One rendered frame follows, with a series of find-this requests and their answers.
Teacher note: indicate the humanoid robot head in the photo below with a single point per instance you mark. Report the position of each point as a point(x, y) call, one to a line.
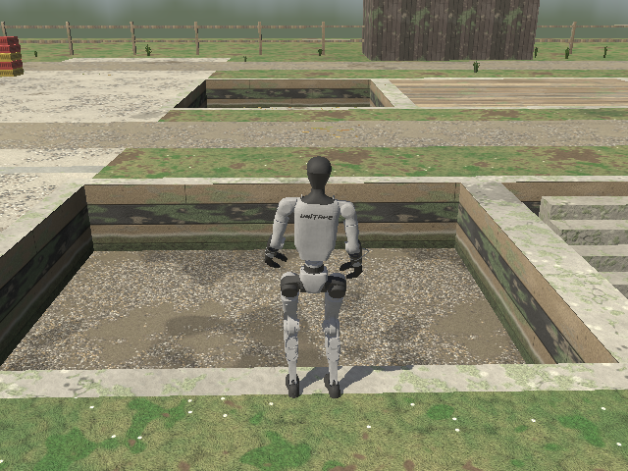
point(318, 172)

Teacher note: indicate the robot right forearm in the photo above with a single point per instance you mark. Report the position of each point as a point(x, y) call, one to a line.
point(356, 258)

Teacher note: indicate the right robot hand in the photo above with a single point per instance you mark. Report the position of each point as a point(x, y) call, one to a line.
point(355, 274)

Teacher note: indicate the left robot hand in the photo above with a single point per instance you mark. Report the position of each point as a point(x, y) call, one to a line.
point(271, 263)

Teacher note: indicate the robot left thigh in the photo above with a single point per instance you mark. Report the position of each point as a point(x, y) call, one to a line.
point(290, 286)

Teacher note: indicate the robot left forearm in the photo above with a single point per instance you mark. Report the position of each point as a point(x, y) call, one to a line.
point(270, 252)

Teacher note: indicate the robot right upper arm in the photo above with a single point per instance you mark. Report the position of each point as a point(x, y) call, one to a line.
point(347, 210)

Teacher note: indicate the robot left upper arm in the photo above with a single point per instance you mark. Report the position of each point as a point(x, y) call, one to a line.
point(286, 207)

